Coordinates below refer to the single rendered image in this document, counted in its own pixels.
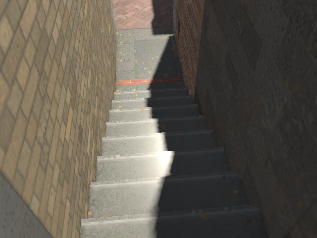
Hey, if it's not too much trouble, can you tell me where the stairs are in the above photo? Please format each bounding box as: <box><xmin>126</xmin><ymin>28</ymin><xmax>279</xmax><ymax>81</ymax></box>
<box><xmin>79</xmin><ymin>88</ymin><xmax>269</xmax><ymax>238</ymax></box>

